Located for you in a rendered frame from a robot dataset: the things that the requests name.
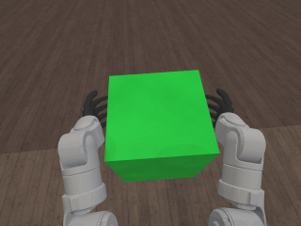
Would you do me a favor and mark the left robot upper arm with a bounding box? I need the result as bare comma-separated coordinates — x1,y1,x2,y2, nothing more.
68,210,119,226

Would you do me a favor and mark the carton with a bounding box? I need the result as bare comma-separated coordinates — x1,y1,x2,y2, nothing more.
104,70,220,183

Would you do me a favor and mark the robot right forearm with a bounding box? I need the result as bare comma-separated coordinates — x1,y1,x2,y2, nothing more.
214,112,267,226

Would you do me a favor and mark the robot left forearm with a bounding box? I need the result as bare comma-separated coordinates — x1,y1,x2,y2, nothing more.
57,115,107,226

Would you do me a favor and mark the left robot hand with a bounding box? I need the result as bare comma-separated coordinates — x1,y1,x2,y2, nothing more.
82,89,108,129

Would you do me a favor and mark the right robot upper arm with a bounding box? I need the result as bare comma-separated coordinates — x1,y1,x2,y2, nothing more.
208,207,264,226

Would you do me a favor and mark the right robot hand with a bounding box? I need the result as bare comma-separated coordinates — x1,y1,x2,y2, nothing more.
205,88,234,128

